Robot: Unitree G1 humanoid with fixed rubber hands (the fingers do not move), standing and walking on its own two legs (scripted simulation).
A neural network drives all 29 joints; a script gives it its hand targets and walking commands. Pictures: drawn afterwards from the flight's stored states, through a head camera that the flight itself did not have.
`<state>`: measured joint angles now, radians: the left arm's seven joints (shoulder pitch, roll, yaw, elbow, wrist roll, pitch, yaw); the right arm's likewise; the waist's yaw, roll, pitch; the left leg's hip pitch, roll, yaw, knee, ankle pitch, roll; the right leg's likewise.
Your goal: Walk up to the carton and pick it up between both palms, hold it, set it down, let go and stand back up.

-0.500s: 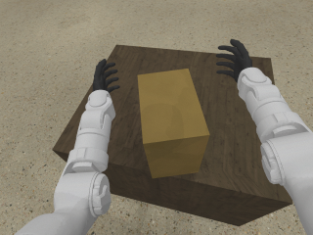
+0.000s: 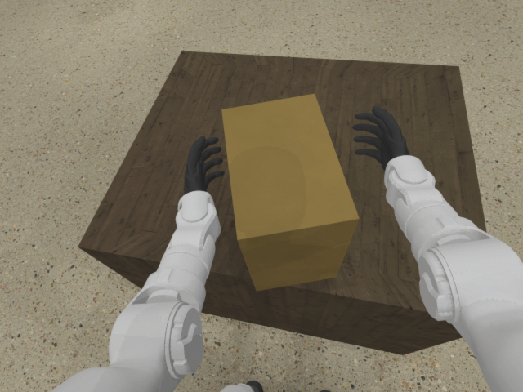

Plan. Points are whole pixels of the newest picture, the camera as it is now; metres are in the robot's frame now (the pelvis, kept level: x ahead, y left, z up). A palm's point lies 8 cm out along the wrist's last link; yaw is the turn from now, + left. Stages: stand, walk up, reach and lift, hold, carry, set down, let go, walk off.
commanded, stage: reach and lift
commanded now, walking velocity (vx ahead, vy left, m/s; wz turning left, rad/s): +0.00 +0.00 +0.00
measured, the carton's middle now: (283, 199) +0.42 +0.09 -0.05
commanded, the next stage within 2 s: none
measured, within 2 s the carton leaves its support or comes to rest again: neither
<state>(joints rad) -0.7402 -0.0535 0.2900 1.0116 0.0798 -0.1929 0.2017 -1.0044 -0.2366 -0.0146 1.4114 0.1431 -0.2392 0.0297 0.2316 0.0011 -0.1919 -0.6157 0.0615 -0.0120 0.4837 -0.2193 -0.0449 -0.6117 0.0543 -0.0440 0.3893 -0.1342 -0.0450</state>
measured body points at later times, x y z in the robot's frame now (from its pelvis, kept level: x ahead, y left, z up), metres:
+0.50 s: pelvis -0.01 +0.00 -0.02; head +0.10 -0.02 +0.42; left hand +0.38 +0.21 +0.01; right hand +0.48 -0.06 +0.02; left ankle -0.02 +0.14 -0.73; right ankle +0.01 -0.09 -0.73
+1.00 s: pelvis -0.01 +0.00 +0.01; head +0.10 +0.02 +0.44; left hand +0.38 +0.20 +0.02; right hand +0.44 -0.04 +0.02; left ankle -0.02 +0.14 -0.73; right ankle +0.01 -0.09 -0.73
